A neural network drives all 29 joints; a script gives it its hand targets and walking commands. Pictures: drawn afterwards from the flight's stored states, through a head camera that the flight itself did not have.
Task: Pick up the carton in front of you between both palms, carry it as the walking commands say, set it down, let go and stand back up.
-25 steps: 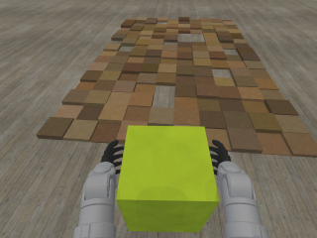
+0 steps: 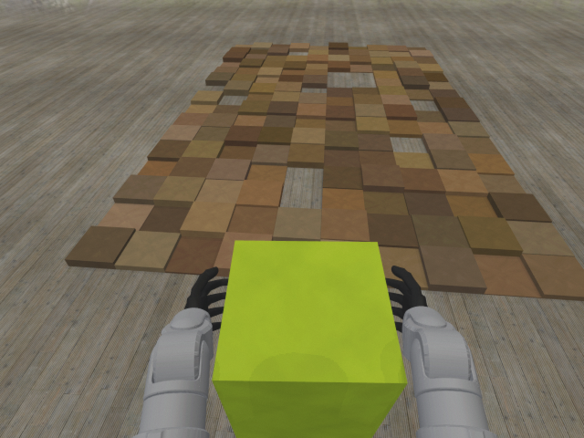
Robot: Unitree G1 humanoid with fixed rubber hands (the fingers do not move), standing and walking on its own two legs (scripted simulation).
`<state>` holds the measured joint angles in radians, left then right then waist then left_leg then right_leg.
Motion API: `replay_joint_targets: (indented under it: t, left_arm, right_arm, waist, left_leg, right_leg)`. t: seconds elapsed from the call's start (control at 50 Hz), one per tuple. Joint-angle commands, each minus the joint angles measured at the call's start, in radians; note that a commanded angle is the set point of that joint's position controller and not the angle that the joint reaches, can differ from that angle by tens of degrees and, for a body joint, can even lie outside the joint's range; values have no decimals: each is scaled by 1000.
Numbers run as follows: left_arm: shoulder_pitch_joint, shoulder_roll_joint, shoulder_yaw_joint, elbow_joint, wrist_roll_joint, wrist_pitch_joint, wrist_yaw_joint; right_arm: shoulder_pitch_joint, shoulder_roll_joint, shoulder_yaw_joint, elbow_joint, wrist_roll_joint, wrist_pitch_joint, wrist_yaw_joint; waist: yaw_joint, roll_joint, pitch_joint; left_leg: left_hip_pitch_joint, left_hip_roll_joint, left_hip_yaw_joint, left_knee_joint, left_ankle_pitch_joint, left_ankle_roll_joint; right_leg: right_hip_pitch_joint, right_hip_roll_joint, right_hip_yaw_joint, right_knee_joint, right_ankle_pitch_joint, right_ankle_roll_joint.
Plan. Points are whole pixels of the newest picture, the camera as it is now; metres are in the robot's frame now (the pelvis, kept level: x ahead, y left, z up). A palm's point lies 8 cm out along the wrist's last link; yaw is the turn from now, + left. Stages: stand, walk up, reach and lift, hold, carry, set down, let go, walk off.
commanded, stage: carry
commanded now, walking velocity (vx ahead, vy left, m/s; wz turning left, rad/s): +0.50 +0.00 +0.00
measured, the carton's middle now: (304, 344) +0.28 +0.00 -0.02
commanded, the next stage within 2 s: none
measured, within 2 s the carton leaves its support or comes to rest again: neither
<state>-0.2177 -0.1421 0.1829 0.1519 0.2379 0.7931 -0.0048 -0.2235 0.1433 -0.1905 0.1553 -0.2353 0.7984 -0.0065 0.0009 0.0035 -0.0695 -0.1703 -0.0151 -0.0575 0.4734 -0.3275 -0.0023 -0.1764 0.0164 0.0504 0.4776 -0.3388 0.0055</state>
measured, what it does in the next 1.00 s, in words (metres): walks ahead: right foot, then left foot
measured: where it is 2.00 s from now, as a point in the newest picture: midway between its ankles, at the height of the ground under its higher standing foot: (291, 307)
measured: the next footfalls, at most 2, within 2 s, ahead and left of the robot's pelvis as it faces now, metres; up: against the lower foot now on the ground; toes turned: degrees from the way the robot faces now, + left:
right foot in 0.54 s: +0.34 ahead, -0.11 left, +0.00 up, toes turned -10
left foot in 0.98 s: +0.69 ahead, +0.08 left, +0.00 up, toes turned +12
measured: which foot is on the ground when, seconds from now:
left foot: down 0.00-0.54, up 0.56-0.96, down 0.98-1.00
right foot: down 0.00-0.32, up 0.34-0.52, down 0.54-1.00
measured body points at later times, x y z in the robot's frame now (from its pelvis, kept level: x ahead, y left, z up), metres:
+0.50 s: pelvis +0.19 -0.01 -0.01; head +0.20 -0.02 +0.44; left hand +0.47 +0.13 +0.07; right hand +0.47 -0.17 +0.06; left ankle +0.05 +0.10 -0.74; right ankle +0.25 -0.11 -0.73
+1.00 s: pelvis +0.52 +0.00 -0.03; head +0.52 +0.00 +0.42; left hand +0.82 +0.16 +0.07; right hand +0.83 -0.15 +0.07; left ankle +0.66 +0.08 -0.75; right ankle +0.31 -0.10 -0.73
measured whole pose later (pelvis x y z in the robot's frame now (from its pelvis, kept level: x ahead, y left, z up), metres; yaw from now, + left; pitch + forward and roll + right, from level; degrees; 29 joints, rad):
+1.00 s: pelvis +0.52 +0.00 -0.03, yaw +1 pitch +3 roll +1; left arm -0.30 -0.10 0.15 -0.25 0.09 1.20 0.09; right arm -0.31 0.12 -0.15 -0.25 -0.11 1.20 -0.10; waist 0.00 -0.02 -0.07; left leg -0.52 0.02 0.24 0.52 -0.07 0.09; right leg 0.07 -0.07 -0.17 0.50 -0.54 0.01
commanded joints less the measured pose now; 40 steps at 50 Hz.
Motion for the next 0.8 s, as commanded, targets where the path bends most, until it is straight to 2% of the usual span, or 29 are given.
replay_joint_targets:
  t: [0.0, 0.02, 0.08, 0.1, 0.12, 0.14, 0.16, 0.18, 0.2, 0.22, 0.26, 0.28, 0.3, 0.32, 0.34, 0.36, 0.38, 0.4, 0.46, 0.5, 0.52, 0.54, 0.56, 0.58, 0.6, 0.62, 0.64, 0.68, 0.78]
  left_arm:
    - [-568, -902, -637, -139, -313, -10, -202]
    - [-561, -897, -661, -165, -331, 11, -197]
    - [-559, -858, -722, -237, -385, 97, -185]
    - [-564, -845, -731, -250, -401, 128, -182]
    - [-551, -831, -735, -258, -416, 160, -178]
    - [-526, -819, -740, -270, -430, 190, -173]
    - [-497, -806, -738, -284, -440, 217, -168]
    - [-463, -806, -736, -298, -444, 241, -160]
    - [-452, -809, -737, -330, -446, 264, -151]
    - [-464, -816, -746, -379, -456, 287, -144]
    - [-470, -844, -774, -468, -486, 325, -134]
    - [-484, -847, -788, -519, -504, 344, -139]
    - [-501, -853, -808, -554, -530, 366, -147]
    - [-479, -856, -810, -553, -540, 378, -155]
    - [-463, -871, -815, -551, -549, 383, -164]
    - [-433, -867, -800, -551, -552, 387, -167]
    - [-416, -864, -796, -562, -551, 391, -169]
    - [-414, -869, -793, -566, -555, 395, -168]
    - [-383, -857, -781, -590, -543, 405, -151]
    - [-355, -841, -762, -586, -518, 415, -141]
    - [-336, -831, -750, -570, -505, 422, -138]
    - [-329, -810, -738, -562, -489, 427, -134]
    - [-353, -808, -736, -550, -484, 433, -132]
    - [-378, -821, -740, -563, -493, 440, -131]
    - [-387, -843, -745, -557, -500, 442, -131]
    - [-411, -867, -757, -566, -508, 439, -135]
    - [-432, -889, -769, -571, -517, 436, -140]
    - [-448, -917, -789, -585, -542, 429, -153]
    - [-502, -855, -814, -587, -581, 418, -175]
  right_arm:
    - [-568, 905, 645, -141, 316, -9, 212]
    - [-548, 895, 663, -161, 328, 11, 206]
    - [-522, 848, 714, -236, 363, 94, 184]
    - [-527, 830, 721, -256, 377, 125, 179]
    - [-526, 815, 729, -272, 390, 157, 173]
    - [-521, 813, 740, -289, 406, 189, 167]
    - [-510, 826, 754, -306, 429, 221, 163]
    - [-514, 830, 772, -339, 458, 250, 164]
    - [-531, 839, 792, -370, 489, 274, 167]
    - [-531, 855, 800, -391, 518, 293, 172]
    - [-477, 878, 801, -428, 553, 320, 176]
    - [-448, 888, 795, -435, 545, 330, 170]
    - [-405, 869, 783, -445, 520, 339, 163]
    - [-366, 862, 774, -461, 498, 352, 153]
    - [-369, 859, 781, -507, 493, 363, 146]
    - [-376, 894, 793, -538, 505, 374, 142]
    - [-395, 900, 802, -580, 517, 379, 140]
    - [-425, 892, 806, -612, 531, 385, 140]
    - [-422, 856, 815, -646, 553, 405, 149]
    - [-404, 829, 816, -651, 565, 420, 157]
    - [-406, 805, 810, -648, 567, 429, 160]
    - [-442, 785, 809, -663, 571, 441, 165]
    - [-468, 786, 814, -645, 575, 452, 169]
    - [-458, 797, 809, -612, 575, 456, 174]
    - [-453, 810, 799, -590, 572, 456, 179]
    - [-442, 833, 795, -573, 565, 450, 181]
    - [-436, 861, 792, -561, 557, 444, 181]
    - [-418, 902, 787, -553, 540, 428, 174]
    - [-437, 875, 796, -543, 491, 402, 137]
  waist:
    - [0, 34, -171]
    - [-2, 42, -214]
    - [-6, 85, -204]
    - [-5, 77, -178]
    - [0, 38, -168]
    - [9, -46, -171]
    - [16, -170, -180]
    - [23, -251, -159]
    - [25, -241, -139]
    - [19, -191, -159]
    - [3, -95, -246]
    - [-16, 15, -257]
    - [-30, 243, -285]
    - [-31, 345, -262]
    - [-38, 222, -227]
    - [-41, 107, -232]
    - [-42, 66, -223]
    - [-35, 75, -216]
    - [-17, 154, -243]
    - [5, 105, -309]
    - [19, 55, -358]
    - [41, -171, -374]
    - [32, -277, -316]
    - [26, -172, -294]
    - [23, -96, -280]
    - [21, -20, -281]
    - [17, -6, -269]
    - [18, -54, -263]
    - [19, -115, -196]
  left_leg:
    - [-75, 126, -75, -131, -236, 47]
    - [-62, 138, -93, -131, -211, 57]
    - [-83, 176, -150, -145, -312, 91]
    - [-106, 171, -134, -121, -287, 91]
    - [-146, 149, -88, -60, -220, 80]
    - [-224, 112, -15, 59, -144, 59]
    - [-359, 59, 83, 221, -81, 29]
    - [-485, 29, 140, 248, -127, 11]
    - [-526, 37, 162, 189, -164, 8]
    - [-458, 33, 170, 114, -147, 10]
    - [-107, 25, 193, -40, -11, 20]
    - [73, 90, 53, -148, 3, 53]
    - [366, 260, -201, -104, 272, 142]
    - [509, 370, -345, -122, 603, 222]
    - [549, 408, -361, -107, 697, 259]
    - [563, 417, -325, -115, 648, 250]
    - [553, 403, -267, -128, 594, 215]
    - [515, 374, -196, -139, 569, 170]
    - [250, 264, 60, -147, 524, 91]
    - [27, 203, 202, 34, 552, 45]
    - [-116, 166, 247, 180, 443, 20]
    - [-295, 76, 272, 478, 195, -30]
    - [-527, -6, 171, 658, -156, -23]
    - [-586, 73, 77, 777, -159, 14]
    - [-595, 114, 67, 794, -130, 31]
    - [-595, 145, 61, 756, -63, 34]
    - [-567, 166, 59, 684, -9, 28]
    - [-510, 145, 100, 555, 34, 12]
    - [-521, 92, 199, 270, 166, -1]
  right_leg:
    - [-62, -77, -7, -37, -156, -19]
    - [-55, -73, -25, -1, -109, -19]
    - [-118, -69, -47, 14, -180, -21]
    - [-120, -82, -39, -9, -177, -25]
    - [-88, -110, -7, -41, -167, -38]
    - [-18, -167, 79, -86, -162, -65]
    - [104, -246, 217, -140, -100, -113]
    - [190, -313, 324, -161, 32, -172]
    - [223, -335, 339, -150, 181, -202]
    - [206, -324, 289, -120, 281, -193]
    - [28, -245, 95, -13, 186, -117]
    - [-109, -150, -88, 168, 287, -54]
    - [-427, -75, -192, 426, 278, 8]
    - [-678, -15, -198, 501, -144, 17]
    - [-762, -44, -149, 512, -259, 2]
    - [-785, -69, -128, 479, -304, -6]
    - [-769, -82, -128, 396, -276, -14]
    - [-716, -88, -136, 293, -171, -13]
    - [-315, -12, -242, 78, 72, -16]
    - [109, 52, -349, -3, 189, -33]
    - [318, -5, -274, 6, 123, -45]
    - [381, -279, 200, -188, -153, -113]
    - [449, -449, 522, -284, -35, -234]
    - [417, -470, 487, -251, 81, -267]
    - [370, -435, 393, -225, 212, -251]
    - [340, -417, 308, -230, 250, -223]
    - [296, -389, 220, -251, 283, -187]
    - [265, -340, 90, -277, 325, -148]
    - [291, -263, -87, -278, 472, -137]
